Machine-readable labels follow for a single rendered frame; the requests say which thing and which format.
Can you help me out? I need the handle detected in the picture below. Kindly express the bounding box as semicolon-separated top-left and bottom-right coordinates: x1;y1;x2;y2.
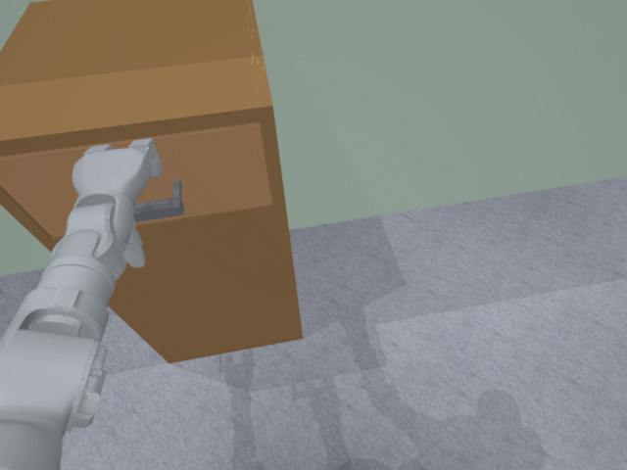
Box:
134;179;184;222

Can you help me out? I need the robot left upper arm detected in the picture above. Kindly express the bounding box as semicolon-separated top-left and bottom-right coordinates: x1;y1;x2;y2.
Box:
0;329;108;470

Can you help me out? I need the cabinet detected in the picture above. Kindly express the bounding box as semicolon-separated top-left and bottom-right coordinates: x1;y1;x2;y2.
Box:
0;0;303;363

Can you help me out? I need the drawer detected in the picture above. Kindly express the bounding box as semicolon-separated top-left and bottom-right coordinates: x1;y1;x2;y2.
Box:
0;122;272;238

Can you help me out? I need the left robot forearm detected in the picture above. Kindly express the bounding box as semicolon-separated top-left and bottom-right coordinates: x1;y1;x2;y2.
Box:
0;188;134;357

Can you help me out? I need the robot left hand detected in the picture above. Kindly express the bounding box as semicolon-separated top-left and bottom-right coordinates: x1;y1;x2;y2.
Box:
72;138;163;268

